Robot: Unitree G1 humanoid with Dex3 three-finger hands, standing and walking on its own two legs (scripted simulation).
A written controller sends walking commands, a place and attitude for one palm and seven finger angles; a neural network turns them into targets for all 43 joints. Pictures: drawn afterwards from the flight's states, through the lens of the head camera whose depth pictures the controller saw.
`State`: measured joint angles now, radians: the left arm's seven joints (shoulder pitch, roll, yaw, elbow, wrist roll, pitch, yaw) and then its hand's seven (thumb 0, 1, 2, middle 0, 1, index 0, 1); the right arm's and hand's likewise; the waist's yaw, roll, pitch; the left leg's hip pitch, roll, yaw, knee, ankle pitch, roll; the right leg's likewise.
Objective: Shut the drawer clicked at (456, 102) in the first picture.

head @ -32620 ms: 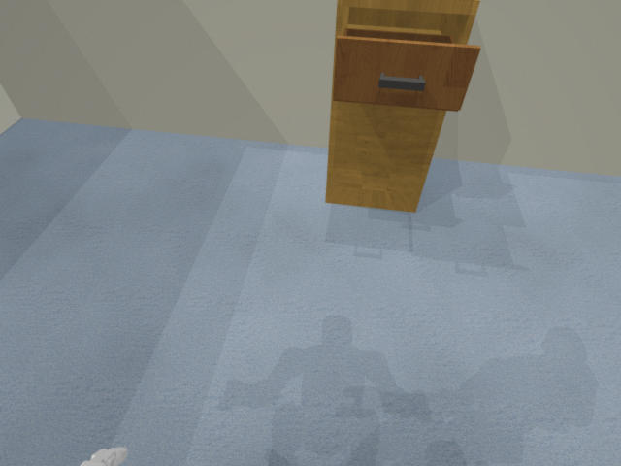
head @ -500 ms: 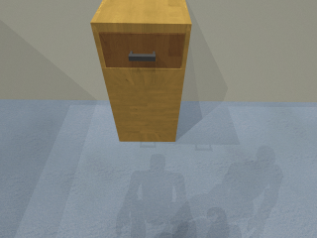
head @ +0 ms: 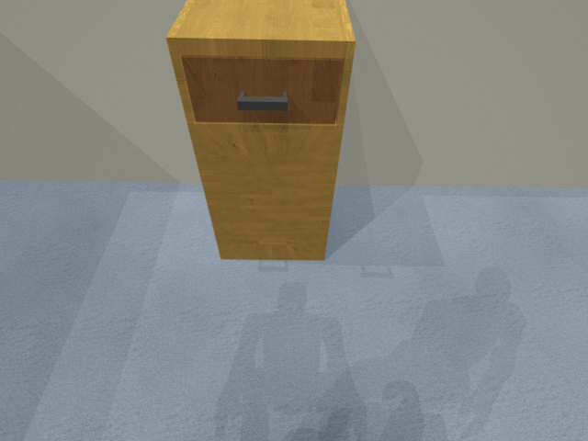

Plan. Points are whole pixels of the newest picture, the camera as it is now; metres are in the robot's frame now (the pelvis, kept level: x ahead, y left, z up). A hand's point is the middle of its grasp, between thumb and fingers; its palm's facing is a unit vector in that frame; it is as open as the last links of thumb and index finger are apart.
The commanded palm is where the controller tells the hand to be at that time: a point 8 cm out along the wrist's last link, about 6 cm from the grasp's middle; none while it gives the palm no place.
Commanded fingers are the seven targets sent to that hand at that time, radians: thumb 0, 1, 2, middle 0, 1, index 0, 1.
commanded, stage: look to check the result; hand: left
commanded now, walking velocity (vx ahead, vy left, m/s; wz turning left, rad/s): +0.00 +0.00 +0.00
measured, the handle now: (263, 99) +0.88 +0.13 -0.01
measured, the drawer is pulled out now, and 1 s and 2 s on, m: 0.00 0.00 0.00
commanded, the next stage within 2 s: stand and wait in 0.10 s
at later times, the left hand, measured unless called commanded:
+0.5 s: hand out of the picture +0.03 +0.19 -0.17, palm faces +0.03 -0.98 -0.22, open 7.4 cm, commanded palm none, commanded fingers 0.00 0.90 0.90 -0.20 -0.30 -0.20 -0.30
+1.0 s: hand out of the picture +0.06 +0.22 -0.16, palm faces +0.01 -0.96 -0.28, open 7.4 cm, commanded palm none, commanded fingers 0.00 0.90 0.90 -0.20 -0.30 -0.20 -0.30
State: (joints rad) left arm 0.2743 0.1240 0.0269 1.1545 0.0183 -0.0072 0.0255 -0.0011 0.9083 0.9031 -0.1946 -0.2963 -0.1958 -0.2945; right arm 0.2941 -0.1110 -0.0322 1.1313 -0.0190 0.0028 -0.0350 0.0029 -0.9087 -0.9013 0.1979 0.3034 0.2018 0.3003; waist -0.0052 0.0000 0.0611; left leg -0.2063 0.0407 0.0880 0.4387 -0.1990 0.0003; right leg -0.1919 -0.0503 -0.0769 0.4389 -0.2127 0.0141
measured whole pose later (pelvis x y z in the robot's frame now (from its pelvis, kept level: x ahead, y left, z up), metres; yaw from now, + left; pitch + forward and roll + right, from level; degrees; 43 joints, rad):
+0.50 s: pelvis +0.00 -0.01 +0.00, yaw +0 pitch -2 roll +0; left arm 0.20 0.19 0.03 1.14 0.02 -0.01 0.01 0.00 0.91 0.90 -0.20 -0.30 -0.20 -0.29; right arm 0.23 -0.18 -0.03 1.14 -0.02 0.00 -0.03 0.00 -0.91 -0.90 0.20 0.30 0.20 0.30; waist -0.01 0.00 0.06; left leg -0.18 0.05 0.08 0.40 -0.18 -0.01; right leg -0.16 -0.04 -0.09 0.40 -0.20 0.01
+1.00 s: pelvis +0.01 -0.01 +0.01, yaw +0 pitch -2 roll +0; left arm 0.14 0.27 0.03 1.15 0.02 -0.02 0.00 0.00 0.91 0.90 -0.20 -0.30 -0.20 -0.29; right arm 0.16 -0.27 -0.03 1.14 -0.02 -0.01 -0.02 0.00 -0.91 -0.90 0.20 0.30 0.20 0.30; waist -0.01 0.01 0.05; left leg -0.16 0.04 0.08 0.36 -0.17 -0.01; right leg -0.13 -0.04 -0.09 0.35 -0.18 0.01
